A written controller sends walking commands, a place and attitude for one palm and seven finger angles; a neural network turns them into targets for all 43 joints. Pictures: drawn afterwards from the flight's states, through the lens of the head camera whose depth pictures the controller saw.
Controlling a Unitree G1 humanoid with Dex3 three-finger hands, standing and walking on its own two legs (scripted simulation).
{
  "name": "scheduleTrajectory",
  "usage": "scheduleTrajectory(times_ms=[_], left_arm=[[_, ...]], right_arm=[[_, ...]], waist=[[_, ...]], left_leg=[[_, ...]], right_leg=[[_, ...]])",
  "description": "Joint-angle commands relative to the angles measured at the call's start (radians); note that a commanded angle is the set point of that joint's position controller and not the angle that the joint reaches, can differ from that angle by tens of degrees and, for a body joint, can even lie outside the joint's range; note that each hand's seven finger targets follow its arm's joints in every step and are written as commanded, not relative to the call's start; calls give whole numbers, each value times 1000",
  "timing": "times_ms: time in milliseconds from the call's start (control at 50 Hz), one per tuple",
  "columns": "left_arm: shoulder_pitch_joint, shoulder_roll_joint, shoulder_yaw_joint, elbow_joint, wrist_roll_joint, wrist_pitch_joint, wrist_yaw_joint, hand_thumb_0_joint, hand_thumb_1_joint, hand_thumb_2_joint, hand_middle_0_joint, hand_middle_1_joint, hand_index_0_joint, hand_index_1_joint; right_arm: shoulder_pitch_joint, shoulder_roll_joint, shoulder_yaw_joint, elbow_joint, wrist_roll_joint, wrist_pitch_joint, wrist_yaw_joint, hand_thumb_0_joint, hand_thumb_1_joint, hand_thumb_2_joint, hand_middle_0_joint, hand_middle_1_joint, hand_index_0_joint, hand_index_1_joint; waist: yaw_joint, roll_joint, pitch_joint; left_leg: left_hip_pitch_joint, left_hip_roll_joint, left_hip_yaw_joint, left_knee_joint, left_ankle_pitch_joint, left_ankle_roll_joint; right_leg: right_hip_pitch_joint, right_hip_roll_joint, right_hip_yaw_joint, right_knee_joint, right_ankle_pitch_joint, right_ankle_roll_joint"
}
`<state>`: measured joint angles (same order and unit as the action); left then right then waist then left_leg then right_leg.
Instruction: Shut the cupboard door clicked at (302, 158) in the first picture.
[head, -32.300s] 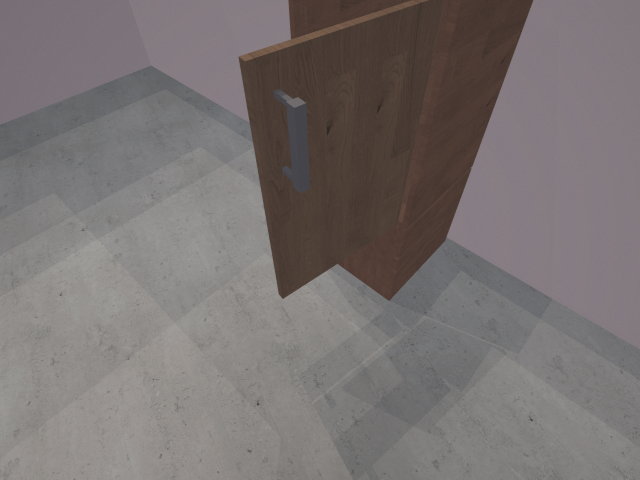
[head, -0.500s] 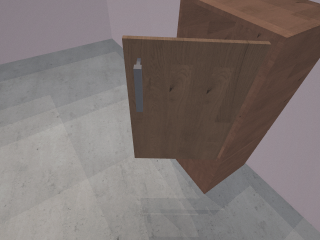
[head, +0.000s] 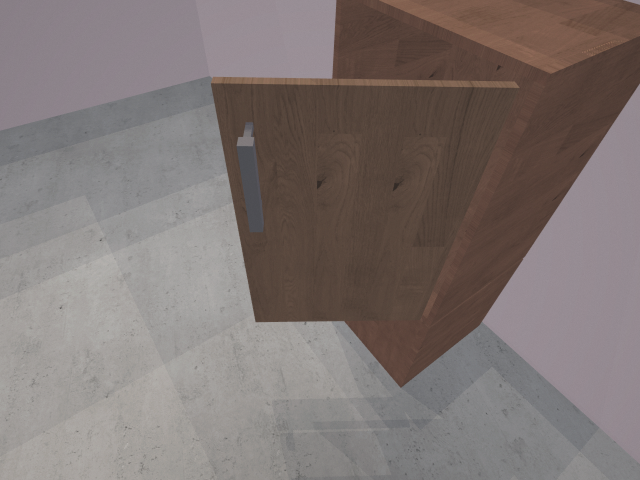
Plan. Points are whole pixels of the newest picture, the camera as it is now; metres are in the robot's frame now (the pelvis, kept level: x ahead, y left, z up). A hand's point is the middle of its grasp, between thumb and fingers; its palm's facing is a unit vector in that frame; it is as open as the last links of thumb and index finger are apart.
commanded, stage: shuffle to correct the standing spot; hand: left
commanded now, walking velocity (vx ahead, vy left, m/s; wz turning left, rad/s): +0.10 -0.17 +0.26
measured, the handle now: (253, 180) +0.49 +0.13 +0.11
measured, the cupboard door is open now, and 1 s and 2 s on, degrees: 56 56 56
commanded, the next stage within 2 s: come to a stop and stand still in 0.68 s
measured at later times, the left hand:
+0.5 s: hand out of the picture -0.03 +0.10 -0.19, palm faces +0.14 -0.98 -0.12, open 7.4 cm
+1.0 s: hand out of the picture +0.15 +0.08 -0.18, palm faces +0.07 -0.98 -0.21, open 7.4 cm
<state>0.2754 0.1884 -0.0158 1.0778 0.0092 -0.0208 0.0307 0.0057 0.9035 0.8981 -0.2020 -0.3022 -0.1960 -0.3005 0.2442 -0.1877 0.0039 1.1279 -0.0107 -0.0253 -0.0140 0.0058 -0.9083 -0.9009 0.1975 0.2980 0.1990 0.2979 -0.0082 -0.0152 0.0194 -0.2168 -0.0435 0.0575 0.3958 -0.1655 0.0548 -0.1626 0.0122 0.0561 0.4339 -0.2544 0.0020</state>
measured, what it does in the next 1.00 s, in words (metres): steps to the right: right foot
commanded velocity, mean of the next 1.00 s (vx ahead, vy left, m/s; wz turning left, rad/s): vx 0.03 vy -0.11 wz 0.04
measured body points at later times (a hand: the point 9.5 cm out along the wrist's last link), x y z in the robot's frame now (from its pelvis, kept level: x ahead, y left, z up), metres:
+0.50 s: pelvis +0.05 -0.04 -0.01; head +0.07 -0.02 +0.44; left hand -0.03 +0.15 -0.18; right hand +0.07 -0.27 -0.16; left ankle +0.03 +0.05 -0.72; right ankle -0.01 -0.12 -0.74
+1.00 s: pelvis +0.08 -0.11 -0.01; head +0.11 -0.10 +0.43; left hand +0.15 +0.13 -0.16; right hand +0.06 -0.35 -0.16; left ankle +0.07 +0.03 -0.74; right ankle +0.10 -0.28 -0.75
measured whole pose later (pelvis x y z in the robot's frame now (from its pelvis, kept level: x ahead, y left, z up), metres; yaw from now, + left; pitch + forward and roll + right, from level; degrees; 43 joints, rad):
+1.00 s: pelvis +0.08 -0.11 -0.01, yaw +3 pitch +1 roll +1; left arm 0.17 0.21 0.06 0.96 0.02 -0.01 0.01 0.00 0.91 0.90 -0.20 -0.30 -0.19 -0.30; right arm 0.33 -0.15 -0.04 1.06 -0.03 0.01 -0.02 0.00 -0.91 -0.90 0.20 0.30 0.20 0.30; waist -0.03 -0.04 0.05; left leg -0.30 0.07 0.07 0.59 -0.32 -0.04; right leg -0.30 -0.10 -0.01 0.51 -0.25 0.05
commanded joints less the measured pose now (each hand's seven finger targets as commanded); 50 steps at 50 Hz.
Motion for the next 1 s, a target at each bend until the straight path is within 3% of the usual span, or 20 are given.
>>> scheduleTrajectory(times_ms=[0,100,180,300,360,420,460,500,520,540,560,580,620,700,860,900,920,940,960,980], left_arm=[[110,65,9,-5,7,-2,6,0,900,900,-200,-300,-200,-300],[143,55,18,-8,16,5,-2,0,900,900,-200,-300,-200,-300],[180,45,26,-9,17,5,-7,0,900,900,-200,-300,-200,-300],[239,50,48,-14,17,10,-11,0,900,900,-200,-300,-200,-300],[276,69,61,-15,18,22,-6,0,900,900,-200,-300,-200,-300],[297,47,65,-23,29,26,2,0,900,900,-200,-300,-200,-300],[285,54,69,-31,32,28,4,0,900,900,-200,-300,-200,-300],[234,57,67,-50,25,34,-1,0,900,900,-200,-300,-200,-300],[209,53,68,-58,17,37,-5,0,900,900,-200,-300,-200,-300],[234,20,66,-68,10,36,-13,0,900,900,-200,-300,-200,-300],[238,7,61,-89,12,29,-14,0,900,900,-200,-300,-200,-300],[185,60,74,-106,30,41,-8,0,900,900,-200,-300,-200,-300],[114,25,81,-116,38,50,-18,0,900,900,-200,-300,-200,-300],[137,-20,79,-100,29,74,-35,0,900,900,-200,-300,-200,-300],[-26,-9,69,-151,15,48,-34,0,900,900,-200,-300,-200,-300],[33,14,70,-121,10,21,-27,0,900,900,-200,-300,-200,-300],[72,62,76,-101,9,5,-17,0,900,900,-200,-300,-200,-300],[75,142,80,-91,13,-9,-7,0,900,900,-200,-300,-200,-300],[55,194,85,-105,14,-2,-7,0,900,900,-200,-300,-200,-300],[23,196,84,-121,19,11,-9,0,900,900,-200,-300,-200,-300]], right_arm=[[47,-88,-18,-32,-4,-3,-8,0,-900,-900,200,300,200,300],[57,-110,-34,-42,-8,4,-12,0,-900,-900,200,300,200,300],[76,-105,-45,-45,-6,2,-21,0,-900,-900,200,300,200,300],[72,-74,-48,-53,-6,-2,-39,0,-900,-900,200,300,200,300],[40,-26,-40,-69,-7,4,-46,0,-900,-900,200,300,200,300],[-22,-9,-42,-95,-4,1,-51,0,-900,-900,200,300,200,300],[-23,3,-42,-101,-2,-2,-52,0,-900,-900,200,300,200,300],[57,10,-40,-77,-3,-5,-56,0,-900,-900,200,300,200,300],[139,-3,-45,-47,-5,-8,-61,0,-900,-900,200,300,200,300],[210,-90,-64,-32,-17,-14,-69,0,-900,-900,200,300,200,300],[245,-165,-75,-38,-16,-7,-71,0,-900,-900,200,300,200,300],[228,-163,-71,-57,-10,-3,-63,0,-900,-900,200,300,200,300],[123,-109,-57,-79,-16,-12,-63,0,-900,-900,200,300,200,300],[81,-100,-55,-102,-19,-20,-55,0,-900,-900,200,300,200,300],[104,-139,-83,-123,-30,15,-23,0,-900,-900,200,300,200,300],[101,-113,-75,-119,-23,18,-16,0,-900,-900,200,300,200,300],[111,-73,-67,-115,-14,16,-9,0,-900,-900,200,300,200,300],[122,0,-51,-126,-2,20,-5,0,-900,-900,200,300,200,300],[126,5,-49,-142,-4,29,-4,0,-900,-900,200,300,200,300],[115,2,-50,-145,-4,31,-1,0,-900,-900,200,300,200,300]], waist=[[4,5,39],[10,41,86],[10,38,70],[14,-57,26],[33,-189,55],[46,-87,68],[39,-67,37],[-10,-48,5],[-49,-43,-28],[-68,116,-74],[-64,283,-83],[-67,160,-34],[-17,80,124],[23,136,39],[-23,243,-12],[18,166,-42],[38,62,-66],[29,-151,-76],[26,-216,-67],[9,-41,-12]], left_leg=[[13,152,-183,-107,-171,-8],[-49,199,-273,-153,-301,31],[-13,214,-263,-100,-175,45],[-54,151,-101,117,16,14],[-222,57,21,355,-237,-27],[-336,75,24,529,-389,-33],[-298,76,41,453,-367,-36],[-111,62,71,224,-206,-32],[67,84,50,71,-26,-17],[269,310,-232,-13,194,75],[289,583,-500,-81,399,226],[164,601,-487,-82,332,257],[-30,511,-377,-125,275,207],[-65,357,-129,-105,346,116],[-11,278,-108,-63,123,73],[-63,214,-87,38,52,17],[-118,163,-51,113,-69,-31],[-206,99,13,197,-294,-78],[-190,80,9,267,-381,-76],[-125,68,-6,288,-336,-67]], right_leg=[[-91,-83,43,-69,-58,-36],[-113,-60,-17,-1,-93,-35],[-123,-59,-18,5,-34,-42],[-45,-97,65,-37,141,-69],[42,-184,174,-86,373,-138],[104,-238,199,-58,684,-267],[118,-217,170,-18,752,-274],[38,-154,100,64,737,-214],[-54,-112,66,169,656,-159],[-261,-29,3,370,337,-70],[-416,13,-65,634,-288,-9],[-416,-21,16,741,-320,-21],[-451,-54,21,802,-210,0],[-359,-71,-37,737,-47,31],[-209,-46,-163,255,-95,55],[-24,-24,-174,19,28,51],[86,-84,-107,-58,97,41],[106,-276,91,-110,154,-16],[24,-375,155,-150,166,-73],[-87,-377,125,-118,225,-96]])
